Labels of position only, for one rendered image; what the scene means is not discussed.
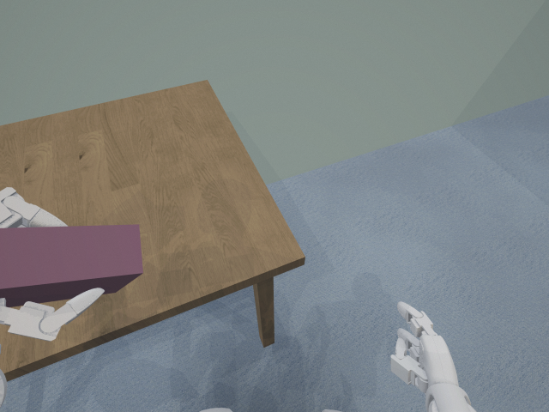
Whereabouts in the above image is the sponge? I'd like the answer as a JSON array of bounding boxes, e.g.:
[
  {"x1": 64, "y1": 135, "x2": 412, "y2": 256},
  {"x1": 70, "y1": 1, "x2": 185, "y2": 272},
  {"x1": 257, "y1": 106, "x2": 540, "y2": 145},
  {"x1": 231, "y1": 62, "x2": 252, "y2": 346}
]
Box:
[{"x1": 0, "y1": 224, "x2": 143, "y2": 307}]

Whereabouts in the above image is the robot left hand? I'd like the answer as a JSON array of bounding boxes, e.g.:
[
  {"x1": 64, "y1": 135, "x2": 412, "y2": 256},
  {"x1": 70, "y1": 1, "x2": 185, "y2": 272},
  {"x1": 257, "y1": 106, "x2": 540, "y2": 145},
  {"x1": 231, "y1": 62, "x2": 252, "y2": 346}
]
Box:
[{"x1": 0, "y1": 187, "x2": 105, "y2": 342}]

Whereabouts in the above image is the right robot forearm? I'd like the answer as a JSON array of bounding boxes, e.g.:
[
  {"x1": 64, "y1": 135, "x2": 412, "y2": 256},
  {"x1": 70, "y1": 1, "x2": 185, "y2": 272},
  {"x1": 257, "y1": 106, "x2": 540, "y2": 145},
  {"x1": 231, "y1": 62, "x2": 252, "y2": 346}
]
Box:
[{"x1": 425, "y1": 383, "x2": 476, "y2": 412}]

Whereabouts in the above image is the robot right hand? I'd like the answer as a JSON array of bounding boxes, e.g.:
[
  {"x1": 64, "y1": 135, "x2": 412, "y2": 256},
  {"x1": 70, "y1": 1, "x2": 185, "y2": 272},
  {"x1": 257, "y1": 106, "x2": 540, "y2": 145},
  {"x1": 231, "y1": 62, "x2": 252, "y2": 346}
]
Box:
[{"x1": 391, "y1": 301, "x2": 459, "y2": 394}]

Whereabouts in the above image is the table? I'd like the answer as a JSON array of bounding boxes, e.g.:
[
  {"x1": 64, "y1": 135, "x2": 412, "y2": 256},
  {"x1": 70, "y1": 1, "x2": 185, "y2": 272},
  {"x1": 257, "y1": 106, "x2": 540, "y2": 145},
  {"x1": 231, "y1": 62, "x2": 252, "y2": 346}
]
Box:
[{"x1": 0, "y1": 80, "x2": 305, "y2": 382}]

